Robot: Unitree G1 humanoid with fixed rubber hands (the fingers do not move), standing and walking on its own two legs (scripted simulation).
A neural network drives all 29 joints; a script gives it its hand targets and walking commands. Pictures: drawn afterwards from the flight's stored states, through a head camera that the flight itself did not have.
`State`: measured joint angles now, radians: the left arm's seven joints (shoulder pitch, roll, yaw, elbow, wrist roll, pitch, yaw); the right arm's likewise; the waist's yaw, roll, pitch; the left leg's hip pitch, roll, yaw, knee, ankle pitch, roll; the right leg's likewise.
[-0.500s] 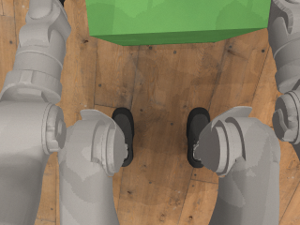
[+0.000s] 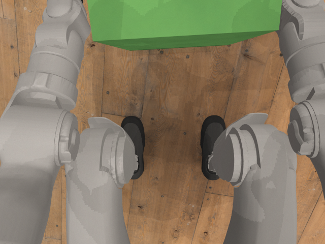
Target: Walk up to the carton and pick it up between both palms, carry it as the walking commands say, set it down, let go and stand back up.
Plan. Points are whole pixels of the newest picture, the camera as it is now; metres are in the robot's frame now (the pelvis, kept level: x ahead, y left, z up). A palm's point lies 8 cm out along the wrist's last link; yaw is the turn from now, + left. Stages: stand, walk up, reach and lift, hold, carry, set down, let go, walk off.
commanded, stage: reach and lift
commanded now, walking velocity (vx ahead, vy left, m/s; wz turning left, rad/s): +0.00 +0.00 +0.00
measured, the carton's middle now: out of the picture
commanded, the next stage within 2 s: none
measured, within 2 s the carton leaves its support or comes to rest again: leaves its support in 0.92 s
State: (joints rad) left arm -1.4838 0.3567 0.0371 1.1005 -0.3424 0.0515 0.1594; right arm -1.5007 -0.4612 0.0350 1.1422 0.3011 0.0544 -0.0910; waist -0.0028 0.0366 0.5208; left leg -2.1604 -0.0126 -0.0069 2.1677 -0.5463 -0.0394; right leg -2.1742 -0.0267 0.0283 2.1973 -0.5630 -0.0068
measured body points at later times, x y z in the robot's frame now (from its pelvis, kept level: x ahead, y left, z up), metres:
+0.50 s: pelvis +0.00 +0.00 +0.00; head +0.37 -0.03 +0.23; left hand +0.56 +0.15 -0.18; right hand +0.56 -0.21 -0.19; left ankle +0.13 +0.13 -0.34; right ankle +0.12 -0.12 -0.34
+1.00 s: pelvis -0.01 +0.00 -0.01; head +0.36 -0.03 +0.23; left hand +0.57 +0.15 -0.16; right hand +0.56 -0.21 -0.18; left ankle +0.13 +0.13 -0.34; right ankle +0.12 -0.12 -0.34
